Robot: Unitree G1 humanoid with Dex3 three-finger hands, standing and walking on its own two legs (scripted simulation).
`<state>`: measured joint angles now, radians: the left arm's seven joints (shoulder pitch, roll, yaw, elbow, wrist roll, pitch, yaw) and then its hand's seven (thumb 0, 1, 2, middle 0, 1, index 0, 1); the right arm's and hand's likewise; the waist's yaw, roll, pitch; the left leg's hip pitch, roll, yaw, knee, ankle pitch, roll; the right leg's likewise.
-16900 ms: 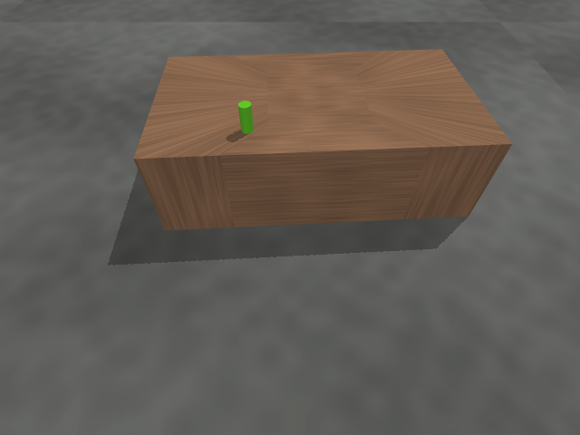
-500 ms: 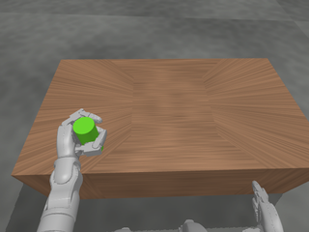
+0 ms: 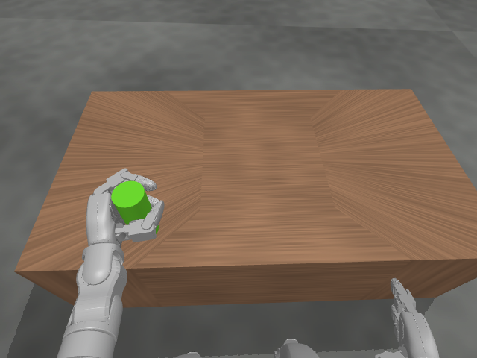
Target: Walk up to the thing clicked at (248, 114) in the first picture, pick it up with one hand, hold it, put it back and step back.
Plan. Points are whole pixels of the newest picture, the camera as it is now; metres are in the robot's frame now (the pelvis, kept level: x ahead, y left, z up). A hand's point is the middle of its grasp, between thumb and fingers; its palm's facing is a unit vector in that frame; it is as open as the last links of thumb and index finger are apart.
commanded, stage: hold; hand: left
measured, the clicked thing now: (137, 212) +0.34 +0.18 +0.04
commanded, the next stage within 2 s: crouch in 0.80 s
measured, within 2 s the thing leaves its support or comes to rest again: neither
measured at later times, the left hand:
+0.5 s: hand (143, 207) +0.34 +0.17 +0.05, palm faces +0.16 -0.99 -0.01, open 6.4 cm
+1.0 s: hand (146, 206) +0.34 +0.16 +0.05, palm faces +0.14 -0.99 -0.01, open 6.4 cm
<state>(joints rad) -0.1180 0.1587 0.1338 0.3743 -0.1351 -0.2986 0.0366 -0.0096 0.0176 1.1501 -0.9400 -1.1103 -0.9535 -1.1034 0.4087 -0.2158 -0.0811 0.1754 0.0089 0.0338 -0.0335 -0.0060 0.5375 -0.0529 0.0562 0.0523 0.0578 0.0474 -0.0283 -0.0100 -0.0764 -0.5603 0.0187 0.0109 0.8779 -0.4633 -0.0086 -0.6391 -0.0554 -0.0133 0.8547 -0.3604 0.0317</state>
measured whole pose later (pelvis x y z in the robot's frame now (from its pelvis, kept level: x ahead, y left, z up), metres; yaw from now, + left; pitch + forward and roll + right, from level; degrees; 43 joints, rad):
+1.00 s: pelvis +0.00 +0.00 +0.00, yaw +0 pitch +8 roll +0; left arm -0.15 0.16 0.13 0.42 -0.14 -0.30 0.03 -0.01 0.02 1.14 -0.93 -1.12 -0.95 -1.11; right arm 0.42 -0.22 -0.07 0.15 0.01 0.04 -0.02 -0.01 0.54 -0.05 0.06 0.05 0.06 0.05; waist -0.03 -0.01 -0.08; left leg -0.54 0.02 0.01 0.86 -0.46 -0.01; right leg -0.62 -0.06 -0.01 0.84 -0.36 0.03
